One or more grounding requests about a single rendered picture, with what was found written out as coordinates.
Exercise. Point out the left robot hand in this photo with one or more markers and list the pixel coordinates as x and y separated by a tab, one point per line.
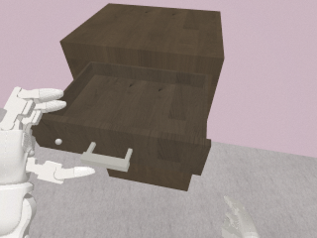
24	109

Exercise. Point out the right robot hand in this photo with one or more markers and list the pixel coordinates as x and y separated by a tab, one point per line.
242	226

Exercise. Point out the cabinet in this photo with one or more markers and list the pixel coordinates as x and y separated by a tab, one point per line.
187	40

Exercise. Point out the drawer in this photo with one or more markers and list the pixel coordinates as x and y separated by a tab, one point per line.
160	114

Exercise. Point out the handle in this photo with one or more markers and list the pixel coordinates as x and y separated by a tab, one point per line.
107	162

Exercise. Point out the robot left forearm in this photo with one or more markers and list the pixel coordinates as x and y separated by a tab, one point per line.
17	209

